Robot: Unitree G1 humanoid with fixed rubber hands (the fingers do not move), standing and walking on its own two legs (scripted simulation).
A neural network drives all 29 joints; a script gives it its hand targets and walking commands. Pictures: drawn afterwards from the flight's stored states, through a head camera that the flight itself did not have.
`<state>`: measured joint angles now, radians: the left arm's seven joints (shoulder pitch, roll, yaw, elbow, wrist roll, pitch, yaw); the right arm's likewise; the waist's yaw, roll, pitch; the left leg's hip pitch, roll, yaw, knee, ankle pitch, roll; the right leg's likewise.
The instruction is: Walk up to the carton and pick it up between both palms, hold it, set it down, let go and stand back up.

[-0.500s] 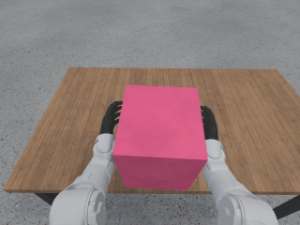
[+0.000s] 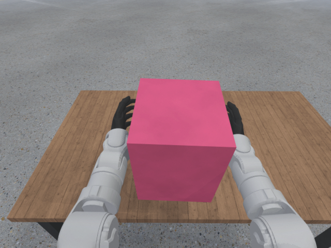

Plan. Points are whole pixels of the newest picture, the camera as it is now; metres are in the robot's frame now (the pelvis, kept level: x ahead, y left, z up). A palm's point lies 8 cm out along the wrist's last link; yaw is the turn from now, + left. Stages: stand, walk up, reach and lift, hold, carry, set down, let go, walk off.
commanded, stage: reach and lift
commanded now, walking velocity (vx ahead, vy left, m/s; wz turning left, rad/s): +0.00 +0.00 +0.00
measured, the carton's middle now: (176, 142) +0.39 -0.02 +0.09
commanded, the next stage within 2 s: hold in 1.44 s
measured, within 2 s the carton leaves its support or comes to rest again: neither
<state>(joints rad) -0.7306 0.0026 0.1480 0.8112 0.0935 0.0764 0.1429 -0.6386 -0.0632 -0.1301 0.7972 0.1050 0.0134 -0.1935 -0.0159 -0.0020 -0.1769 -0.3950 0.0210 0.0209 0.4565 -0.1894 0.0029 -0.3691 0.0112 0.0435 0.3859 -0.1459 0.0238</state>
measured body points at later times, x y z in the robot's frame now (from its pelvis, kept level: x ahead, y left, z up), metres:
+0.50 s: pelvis -0.01 +0.00 +0.00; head -0.05 +0.00 +0.45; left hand +0.39 +0.14 +0.18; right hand +0.38 -0.15 +0.16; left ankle +0.02 +0.11 -0.74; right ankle +0.02 -0.14 -0.74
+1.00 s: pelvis -0.01 +0.00 +0.00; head -0.04 +0.00 +0.45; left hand +0.39 +0.14 +0.19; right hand +0.39 -0.15 +0.17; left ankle +0.02 +0.11 -0.74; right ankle +0.02 -0.14 -0.74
